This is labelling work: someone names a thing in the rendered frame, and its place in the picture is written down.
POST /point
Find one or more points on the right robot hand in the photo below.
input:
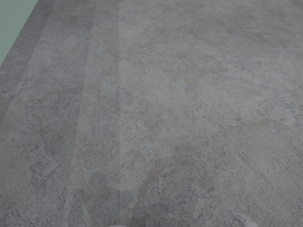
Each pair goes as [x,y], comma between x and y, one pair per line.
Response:
[243,220]

